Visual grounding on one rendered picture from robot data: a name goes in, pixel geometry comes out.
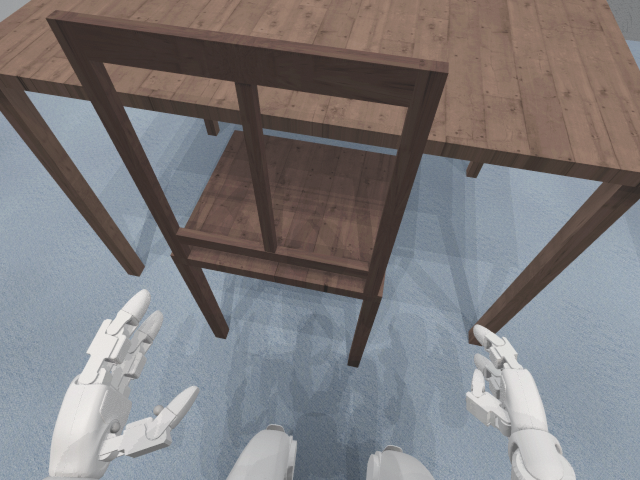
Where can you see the right robot hand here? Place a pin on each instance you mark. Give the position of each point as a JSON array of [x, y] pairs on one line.
[[509, 382]]

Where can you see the table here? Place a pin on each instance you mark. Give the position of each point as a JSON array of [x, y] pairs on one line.
[[541, 85]]

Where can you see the robot right forearm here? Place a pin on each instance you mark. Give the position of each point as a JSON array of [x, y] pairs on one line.
[[537, 455]]

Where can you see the robot right shin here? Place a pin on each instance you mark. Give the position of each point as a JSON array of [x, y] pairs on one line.
[[392, 447]]

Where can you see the left robot hand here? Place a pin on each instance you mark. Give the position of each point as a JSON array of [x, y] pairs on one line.
[[82, 445]]

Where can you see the left robot thigh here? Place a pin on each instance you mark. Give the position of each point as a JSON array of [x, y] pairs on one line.
[[270, 455]]

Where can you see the chair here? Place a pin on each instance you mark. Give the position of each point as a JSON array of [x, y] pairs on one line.
[[299, 213]]

